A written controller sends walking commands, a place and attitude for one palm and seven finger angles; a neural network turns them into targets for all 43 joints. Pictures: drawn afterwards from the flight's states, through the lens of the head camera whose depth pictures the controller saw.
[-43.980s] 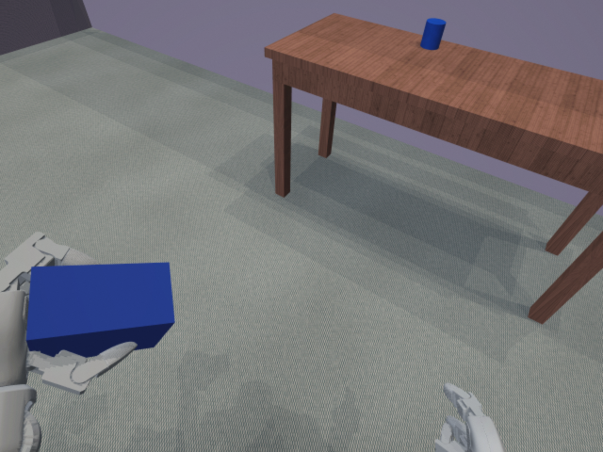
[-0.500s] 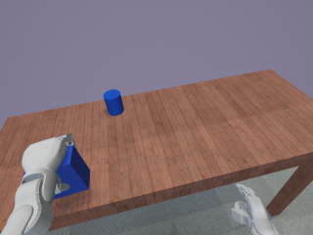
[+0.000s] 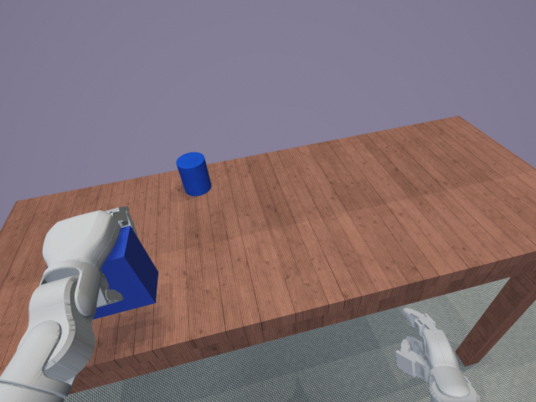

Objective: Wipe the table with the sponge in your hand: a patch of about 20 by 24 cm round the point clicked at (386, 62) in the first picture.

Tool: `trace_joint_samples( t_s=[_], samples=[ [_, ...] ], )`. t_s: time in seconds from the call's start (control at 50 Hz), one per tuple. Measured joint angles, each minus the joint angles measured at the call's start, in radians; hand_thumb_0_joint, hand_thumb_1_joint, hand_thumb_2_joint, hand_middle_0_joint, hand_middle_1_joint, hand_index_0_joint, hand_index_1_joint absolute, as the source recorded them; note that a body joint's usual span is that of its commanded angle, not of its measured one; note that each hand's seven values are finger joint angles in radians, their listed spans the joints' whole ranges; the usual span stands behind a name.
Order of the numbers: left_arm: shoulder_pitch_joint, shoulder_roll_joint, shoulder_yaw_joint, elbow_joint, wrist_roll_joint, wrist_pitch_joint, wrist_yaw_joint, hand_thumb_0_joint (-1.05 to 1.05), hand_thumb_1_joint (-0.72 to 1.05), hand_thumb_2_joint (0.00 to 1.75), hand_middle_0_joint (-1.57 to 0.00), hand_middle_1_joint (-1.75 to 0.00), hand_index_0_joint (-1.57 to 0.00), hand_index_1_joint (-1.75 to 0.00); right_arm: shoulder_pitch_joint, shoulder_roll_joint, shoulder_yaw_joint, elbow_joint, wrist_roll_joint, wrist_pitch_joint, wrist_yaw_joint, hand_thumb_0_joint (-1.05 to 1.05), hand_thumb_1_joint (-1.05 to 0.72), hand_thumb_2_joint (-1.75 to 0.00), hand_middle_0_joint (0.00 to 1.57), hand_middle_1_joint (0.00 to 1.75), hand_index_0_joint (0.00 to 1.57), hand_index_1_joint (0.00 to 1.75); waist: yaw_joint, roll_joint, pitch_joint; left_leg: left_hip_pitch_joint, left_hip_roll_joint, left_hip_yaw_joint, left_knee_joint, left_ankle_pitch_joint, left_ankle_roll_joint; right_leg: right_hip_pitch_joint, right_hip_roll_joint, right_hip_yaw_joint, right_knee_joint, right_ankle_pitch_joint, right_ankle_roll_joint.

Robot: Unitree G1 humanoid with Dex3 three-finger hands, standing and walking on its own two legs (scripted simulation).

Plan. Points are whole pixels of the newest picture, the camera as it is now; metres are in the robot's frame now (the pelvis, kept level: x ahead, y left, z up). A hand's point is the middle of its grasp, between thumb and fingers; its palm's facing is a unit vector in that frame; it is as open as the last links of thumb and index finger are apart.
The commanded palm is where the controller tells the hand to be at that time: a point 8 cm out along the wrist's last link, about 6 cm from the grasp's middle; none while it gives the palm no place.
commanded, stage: lift the sponge slowly off the table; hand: left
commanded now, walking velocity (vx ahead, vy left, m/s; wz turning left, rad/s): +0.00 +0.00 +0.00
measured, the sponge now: (113, 281) +0.24 +0.29 +0.07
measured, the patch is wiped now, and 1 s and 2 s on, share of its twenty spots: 1.00 1.00 1.00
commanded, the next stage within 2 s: bring the sponge back beside the body in 0.20 s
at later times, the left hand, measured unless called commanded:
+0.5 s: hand (110, 260) +0.25 +0.28 +0.12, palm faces +0.03 -0.10 -0.99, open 10.5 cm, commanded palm +0.22 +0.29 +0.20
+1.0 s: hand (94, 277) +0.22 +0.29 +0.12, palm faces +0.07 -0.10 -0.99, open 10.5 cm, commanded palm +0.19 +0.29 +0.19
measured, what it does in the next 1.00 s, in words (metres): stands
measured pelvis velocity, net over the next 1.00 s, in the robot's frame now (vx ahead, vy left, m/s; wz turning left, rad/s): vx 0.01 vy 0.01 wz -0.01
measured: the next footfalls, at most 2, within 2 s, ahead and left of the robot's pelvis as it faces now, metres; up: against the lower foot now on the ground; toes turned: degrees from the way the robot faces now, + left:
none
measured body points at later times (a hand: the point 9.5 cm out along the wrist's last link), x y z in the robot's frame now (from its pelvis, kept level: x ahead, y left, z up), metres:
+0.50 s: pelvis +0.01 +0.00 +0.00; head -0.01 -0.04 +0.45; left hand +0.24 +0.28 +0.17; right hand +0.26 -0.21 -0.07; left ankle +0.03 +0.14 -0.74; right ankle +0.01 -0.10 -0.74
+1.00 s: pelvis +0.01 +0.01 +0.00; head -0.02 -0.03 +0.45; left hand +0.21 +0.29 +0.17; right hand +0.26 -0.19 -0.07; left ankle +0.03 +0.14 -0.74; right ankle +0.01 -0.10 -0.74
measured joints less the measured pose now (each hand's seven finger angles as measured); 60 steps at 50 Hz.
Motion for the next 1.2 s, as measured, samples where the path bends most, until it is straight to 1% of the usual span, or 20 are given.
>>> trace_joint_samples(
  t_s=[0.08, 0.14, 0.24, 0.3, 0.34, 0.38, 0.44, 0.5, 0.54, 0.58, 0.64, 0.7, 0.76, 0.8, 0.86, 0.94, 0.98, 1.02, 1.1, 1.2],
  samples=[
    [-0.002, 0.012, -0.001, -0.014, 0.001, -0.038, 0.006, 0.0, -0.52, 1.03, -0.7, -1.3, -0.71, -1.3, 0.007, 0.006, -0.002, 0.002, -0.003, -0.005, -0.003, 0.02, -0.91, -0.9, 0.2, 0.3, 0.2, 0.3, 0.002, -0.003, 0.002, 0.004, 0.003, 0.003, -0.001, -0.002, -0.002, 0.001, 0.003, 0.004, 0.0, 0.0, -0.002],
    [-0.018, 0.019, 0.012, -0.009, -0.004, -0.043, 0.024, 0.0, -0.52, 1.03, -0.7, -1.3, -0.71, -1.3, 0.011, 0.013, -0.001, 0.007, -0.002, -0.006, 0.0, 0.02, -0.91, -0.9, 0.2, 0.3, 0.2, 0.3, 0.003, -0.007, 0.0, 0.007, 0.005, 0.005, -0.004, -0.002, -0.005, 0.004, 0.005, 0.006, -0.003, 0.0, -0.004],
    [-0.061, 0.023, 0.033, 0.037, -0.006, 0.009, 0.03, 0.0, -0.52, 1.03, -0.7, -1.3, -0.71, -1.3, 0.004, 0.016, 0.006, 0.011, 0.004, 0.003, 0.009, 0.02, -0.91, -0.9, 0.2, 0.3, 0.2, 0.3, -0.001, -0.006, -0.004, -0.002, 0.007, 0.007, -0.006, -0.001, -0.006, -0.008, 0.006, 0.009, -0.001, 0.0, -0.005],
    [-0.061, 0.024, 0.038, 0.047, -0.009, 0.041, 0.01, 0.0, -0.52, 1.03, -0.7, -1.31, -0.71, -1.3, 0.001, 0.011, 0.009, 0.004, 0.006, 0.007, 0.012, 0.02, -0.91, -0.9, 0.2, 0.3, 0.2, 0.3, -0.006, -0.002, -0.007, -0.012, 0.005, 0.008, -0.002, -0.003, -0.005, -0.019, 0.005, 0.009, 0.005, -0.003, -0.003],
    [-0.052, 0.023, 0.035, 0.042, -0.011, 0.048, -0.01, 0.0, -0.52, 1.03, -0.7, -1.31, -0.7, -1.3, 0.0, 0.006, 0.009, -0.001, 0.006, 0.009, 0.012, 0.02, -0.91, -0.9, 0.2, 0.3, 0.2, 0.3, -0.009, -0.001, -0.006, -0.017, 0.003, 0.007, 0.001, -0.004, -0.003, -0.023, 0.003, 0.008, 0.009, -0.006, -0.002],
    [-0.028, 0.019, 0.032, 0.016, -0.014, 0.039, -0.025, 0.0, -0.52, 1.03, -0.7, -1.31, -0.7, -1.3, 0.003, 0.002, 0.006, -0.008, 0.004, 0.005, 0.012, 0.02, -0.91, -0.9, 0.2, 0.3, 0.2, 0.3, -0.01, 0.0, -0.005, -0.02, 0.001, 0.006, 0.005, -0.008, -0.001, -0.026, 0.001, 0.007, 0.012, -0.009, 0.0],
    [0.03, 0.015, 0.031, -0.042, -0.022, -0.002, -0.031, 0.0, -0.52, 1.03, -0.7, -1.31, -0.7, -1.3, 0.008, 0.001, 0.002, -0.017, -0.002, 0.0, 0.013, 0.02, -0.91, -0.9, 0.2, 0.3, 0.2, 0.3, -0.007, -0.002, -0.005, -0.017, 0.0, 0.007, 0.011, -0.016, 0.0, -0.022, -0.001, 0.008, 0.016, -0.016, 0.001],
    [0.071, 0.019, 0.028, -0.084, -0.02, -0.036, -0.015, 0.0, -0.52, 1.03, -0.7, -1.31, -0.71, -1.3, 0.016, 0.004, -0.002, -0.021, -0.008, -0.004, 0.012, 0.02, -0.91, -0.9, 0.2, 0.3, 0.2, 0.3, 0.001, -0.008, -0.005, -0.011, 0.001, 0.007, 0.018, -0.025, 0.0, -0.013, 0.001, 0.009, 0.016, -0.021, 0.002],
    [0.084, 0.02, 0.031, -0.098, -0.018, -0.045, 0.003, 0.0, -0.52, 1.03, -0.7, -1.3, -0.71, -1.3, 0.017, 0.007, -0.004, -0.018, -0.009, -0.004, 0.014, 0.02, -0.91, -0.9, 0.2, 0.3, 0.2, 0.3, 0.009, -0.01, -0.002, -0.005, 0.002, 0.007, 0.02, -0.028, -0.001, -0.005, 0.002, 0.009, 0.012, -0.021, 0.001],
    [0.087, 0.021, 0.037, -0.102, -0.017, -0.042, 0.022, 0.0, -0.52, 1.03, -0.7, -1.3, -0.71, -1.3, 0.015, 0.01, -0.004, -0.016, -0.009, -0.004, 0.015, 0.02, -0.91, -0.9, 0.2, 0.3, 0.2, 0.3, 0.015, -0.011, -0.001, -0.001, 0.003, 0.008, 0.02, -0.03, -0.001, 0.0, 0.003, 0.01, 0.009, -0.021, 0.001],
    [0.086, 0.02, 0.051, -0.099, -0.019, -0.017, 0.04, 0.0, -0.52, 1.03, -0.7, -1.3, -0.71, -1.3, 0.007, 0.014, -0.002, -0.011, -0.008, 0.0, 0.018, 0.02, -0.91, -0.9, 0.2, 0.3, 0.2, 0.3, 0.02, -0.009, -0.001, 0.002, 0.003, 0.008, 0.017, -0.029, -0.001, 0.005, 0.003, 0.01, 0.004, -0.018, 0.002],
    [0.084, 0.02, 0.06, -0.095, -0.023, 0.019, 0.037, 0.0, -0.52, 1.03, -0.7, -1.3, -0.71, -1.3, -0.002, 0.017, 0.001, -0.012, -0.005, 0.006, 0.018, 0.02, -0.91, -0.9, 0.2, 0.3, 0.19, 0.3, 0.018, -0.007, -0.002, 0.0, 0.001, 0.007, 0.015, -0.026, 0.001, 0.003, 0.001, 0.01, 0.003, -0.016, 0.003],
    [0.093, 0.018, 0.059, -0.102, -0.026, 0.043, 0.017, 0.0, -0.52, 1.03, -0.7, -1.31, -0.71, -1.3, -0.007, 0.014, 0.005, -0.013, -0.003, 0.011, 0.016, 0.02, -0.91, -0.9, 0.2, 0.3, 0.19, 0.3, 0.014, -0.006, -0.002, -0.003, -0.002, 0.007, 0.013, -0.023, 0.003, -0.001, -0.002, 0.009, 0.004, -0.015, 0.005],
    [0.105, 0.015, 0.051, -0.115, -0.026, 0.044, 0.003, 0.0, -0.52, 1.03, -0.7, -1.31, -0.71, -1.3, -0.007, 0.012, 0.005, -0.016, -0.004, 0.009, 0.016, 0.02, -0.91, -0.9, 0.2, 0.3, 0.19, 0.3, 0.011, -0.006, -0.001, -0.006, -0.004, 0.006, 0.015, -0.022, 0.004, -0.004, -0.003, 0.009, 0.007, -0.015, 0.007],
    [0.142, 0.011, 0.039, -0.156, -0.026, 0.023, -0.008, 0.0, -0.52, 1.03, -0.7, -1.31, -0.7, -1.3, -0.005, 0.011, 0.006, -0.024, -0.008, 0.005, 0.016, 0.02, -0.91, -0.9, 0.2, 0.3, 0.19, 0.3, 0.011, -0.007, 0.001, -0.005, -0.005, 0.009, 0.017, -0.022, 0.006, -0.005, -0.005, 0.011, 0.01, -0.015, 0.008],
    [0.182, 0.015, 0.031, -0.192, -0.021, -0.018, 0.007, 0.0, -0.52, 1.03, -0.7, -1.3, -0.71, -1.3, 0.002, 0.017, 0.005, -0.026, -0.014, 0.001, 0.017, 0.02, -0.91, -0.9, 0.2, 0.3, 0.19, 0.3, 0.015, -0.01, 0.0, 0.0, -0.003, 0.011, 0.02, -0.024, 0.005, 0.0, -0.003, 0.014, 0.01, -0.015, 0.008],
    [0.187, 0.02, 0.035, -0.191, -0.018, -0.025, 0.022, 0.0, -0.52, 1.03, -0.7, -1.3, -0.71, -1.3, 0.004, 0.021, 0.006, -0.025, -0.015, 0.001, 0.017, 0.02, -0.91, -0.9, 0.2, 0.3, 0.19, 0.3, 0.019, -0.011, 0.0, 0.002, -0.001, 0.012, 0.022, -0.025, 0.004, 0.003, -0.001, 0.015, 0.01, -0.014, 0.007],
    [0.184, 0.023, 0.044, -0.179, -0.018, -0.022, 0.037, 0.0, -0.52, 1.03, -0.7, -1.3, -0.71, -1.3, 0.005, 0.024, 0.006, -0.022, -0.014, 0.003, 0.018, 0.02, -0.91, -0.9, 0.2, 0.3, 0.19, 0.3, 0.022, -0.012, 0.0, 0.003, 0.001, 0.011, 0.023, -0.024, 0.003, 0.005, 0.001, 0.014, 0.008, -0.011, 0.006],
    [0.174, 0.017, 0.063, -0.162, -0.026, 0.005, 0.048, 0.0, -0.52, 1.03, -0.7, -1.3, -0.71, -1.3, 0.001, 0.025, 0.008, -0.016, -0.011, 0.002, 0.019, 0.02, -0.91, -0.9, 0.2, 0.3, 0.2, 0.3, 0.024, -0.008, 0.003, 0.004, 0.002, 0.01, 0.022, -0.019, 0.002, 0.007, 0.003, 0.014, 0.006, -0.006, 0.005],
    [0.19, 0.001, 0.054, -0.168, -0.03, 0.024, 0.029, 0.0, -0.52, 1.03, -0.7, -1.31, -0.71, -1.3, -0.007, 0.022, 0.011, -0.017, -0.01, -0.003, 0.015, 0.02, -0.91, -0.9, 0.2, 0.3, 0.2, 0.3, 0.019, -0.004, 0.003, -0.002, 0.0, 0.008, 0.022, -0.013, 0.004, 0.0, 0.001, 0.012, 0.01, -0.003, 0.006]
  ],
)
